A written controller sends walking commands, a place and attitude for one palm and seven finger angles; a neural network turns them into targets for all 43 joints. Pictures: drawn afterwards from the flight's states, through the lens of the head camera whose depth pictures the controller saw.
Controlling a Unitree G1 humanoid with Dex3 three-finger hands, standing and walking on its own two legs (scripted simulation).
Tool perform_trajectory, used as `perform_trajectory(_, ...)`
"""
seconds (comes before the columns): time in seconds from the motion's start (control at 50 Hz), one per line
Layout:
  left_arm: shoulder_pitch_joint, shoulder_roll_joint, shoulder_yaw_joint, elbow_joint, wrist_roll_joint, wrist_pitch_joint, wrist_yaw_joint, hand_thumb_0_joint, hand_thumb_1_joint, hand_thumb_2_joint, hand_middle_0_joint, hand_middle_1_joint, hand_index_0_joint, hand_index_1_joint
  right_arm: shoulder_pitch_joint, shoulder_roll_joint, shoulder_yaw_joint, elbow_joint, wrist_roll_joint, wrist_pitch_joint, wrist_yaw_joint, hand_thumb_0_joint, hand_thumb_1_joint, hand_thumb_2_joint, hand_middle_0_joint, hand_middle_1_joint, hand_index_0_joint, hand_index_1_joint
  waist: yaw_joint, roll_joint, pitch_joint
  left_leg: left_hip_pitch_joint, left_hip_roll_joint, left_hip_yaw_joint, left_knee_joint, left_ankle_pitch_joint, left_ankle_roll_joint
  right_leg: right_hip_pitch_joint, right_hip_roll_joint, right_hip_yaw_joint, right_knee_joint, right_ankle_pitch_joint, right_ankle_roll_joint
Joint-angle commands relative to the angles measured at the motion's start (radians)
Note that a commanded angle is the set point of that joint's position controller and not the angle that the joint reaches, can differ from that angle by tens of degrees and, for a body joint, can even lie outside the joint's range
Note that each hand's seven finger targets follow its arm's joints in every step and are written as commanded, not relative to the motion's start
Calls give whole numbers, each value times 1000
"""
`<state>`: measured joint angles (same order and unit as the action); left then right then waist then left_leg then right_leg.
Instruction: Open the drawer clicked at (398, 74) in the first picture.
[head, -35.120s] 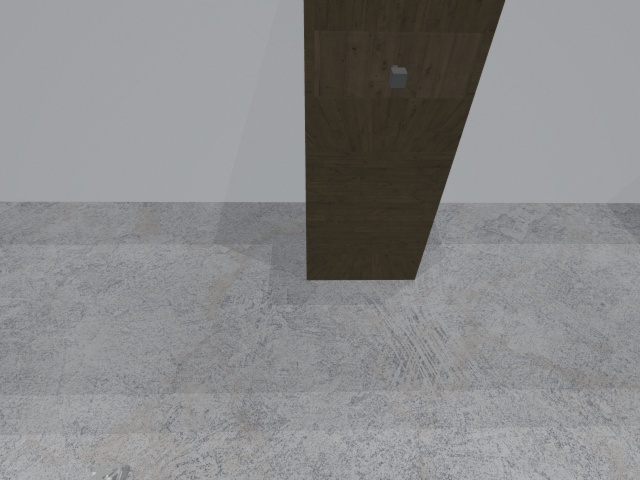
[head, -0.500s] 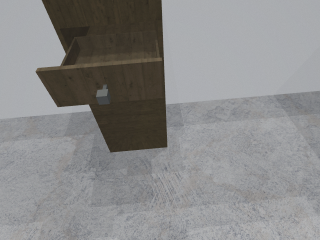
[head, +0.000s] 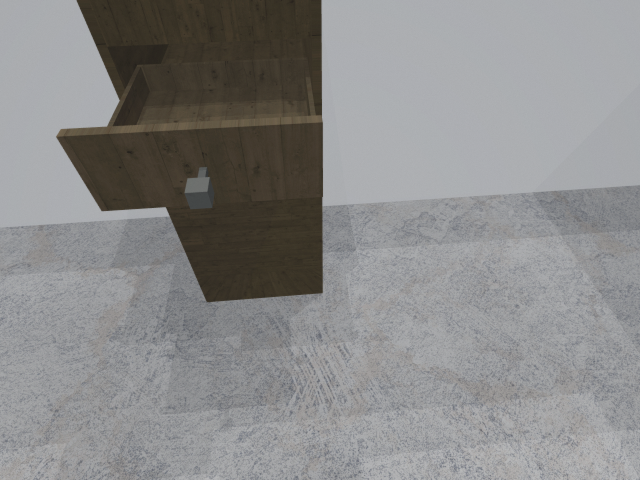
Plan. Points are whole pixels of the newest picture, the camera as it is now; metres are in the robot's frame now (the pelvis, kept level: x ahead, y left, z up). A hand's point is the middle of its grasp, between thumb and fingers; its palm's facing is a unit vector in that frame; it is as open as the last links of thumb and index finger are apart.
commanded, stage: look to check the result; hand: left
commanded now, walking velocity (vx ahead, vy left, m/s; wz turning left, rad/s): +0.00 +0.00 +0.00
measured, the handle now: (201, 185) +0.51 +0.21 +0.07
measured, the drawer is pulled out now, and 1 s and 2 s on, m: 0.30 0.30 0.30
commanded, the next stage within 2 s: stand and wait in 0.50 s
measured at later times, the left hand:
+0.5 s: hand out of the picture +0.00 +0.16 -0.17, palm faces +0.03 -0.98 -0.19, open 7.4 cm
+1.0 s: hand out of the picture +0.02 +0.17 -0.17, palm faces +0.03 -0.98 -0.20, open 7.4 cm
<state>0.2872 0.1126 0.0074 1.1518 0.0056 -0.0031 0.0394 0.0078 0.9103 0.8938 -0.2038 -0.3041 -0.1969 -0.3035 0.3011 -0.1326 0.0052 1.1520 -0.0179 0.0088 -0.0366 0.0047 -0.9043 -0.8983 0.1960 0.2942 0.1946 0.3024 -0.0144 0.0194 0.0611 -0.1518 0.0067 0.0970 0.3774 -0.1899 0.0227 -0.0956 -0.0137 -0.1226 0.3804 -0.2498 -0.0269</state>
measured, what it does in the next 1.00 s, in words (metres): stands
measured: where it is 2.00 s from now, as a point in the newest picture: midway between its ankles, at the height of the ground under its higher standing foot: outside the picture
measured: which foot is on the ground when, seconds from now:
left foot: down 0.00-1.00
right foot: down 0.00-1.00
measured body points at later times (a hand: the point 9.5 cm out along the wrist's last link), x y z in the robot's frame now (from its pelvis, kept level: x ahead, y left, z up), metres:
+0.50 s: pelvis +0.01 +0.00 +0.00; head +0.02 -0.01 +0.45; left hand +0.00 +0.22 -0.16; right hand -0.01 -0.21 -0.17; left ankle +0.01 +0.10 -0.74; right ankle -0.02 -0.09 -0.74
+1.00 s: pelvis +0.02 +0.00 +0.00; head +0.04 -0.01 +0.45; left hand +0.02 +0.22 -0.16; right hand +0.01 -0.22 -0.16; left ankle +0.01 +0.10 -0.74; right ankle -0.02 -0.09 -0.74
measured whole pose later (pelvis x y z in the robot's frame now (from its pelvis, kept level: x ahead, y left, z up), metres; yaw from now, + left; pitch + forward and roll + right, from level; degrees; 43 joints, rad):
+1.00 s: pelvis +0.02 +0.00 +0.00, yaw +0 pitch -1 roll +0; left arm 0.27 0.13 0.01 1.14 0.01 -0.01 0.04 0.01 0.91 0.89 -0.20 -0.30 -0.20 -0.30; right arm 0.27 -0.15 0.01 1.15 -0.02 0.00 -0.04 0.00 -0.90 -0.90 0.20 0.29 0.20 0.30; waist -0.01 0.01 0.06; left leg -0.12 0.00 0.10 0.35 -0.20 0.02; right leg -0.06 -0.02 -0.12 0.35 -0.26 -0.02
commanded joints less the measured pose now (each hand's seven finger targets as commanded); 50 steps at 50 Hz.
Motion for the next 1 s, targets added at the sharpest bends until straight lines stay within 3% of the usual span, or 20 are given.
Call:
perform_trajectory(0.0,73,108,15,-23,0,-14,6,0,900,900,-200,-300,-200,-300,68,-72,-13,-16,0,-9,-2,0,-900,-900,200,300,200,300,-1,-17,25,8,109,-111,-63,123,6,-60,-113,117,-86,114,-11)
perform_trajectory(0.26,92,104,12,-19,2,-17,7,0,900,900,-200,-300,-200,-300,52,-82,-15,-21,3,-9,-2,0,-900,-900,200,300,200,300,1,-32,44,18,109,-109,-65,115,8,-75,-112,116,-97,111,-7)
perform_trajectory(0.98,56,135,16,-34,2,-21,4,0,900,900,-200,-300,-200,-300,30,-113,-16,-20,1,-18,-4,0,-900,-900,200,300,200,300,1,-31,19,43,114,-114,-74,197,10,-27,-117,116,-93,197,-8)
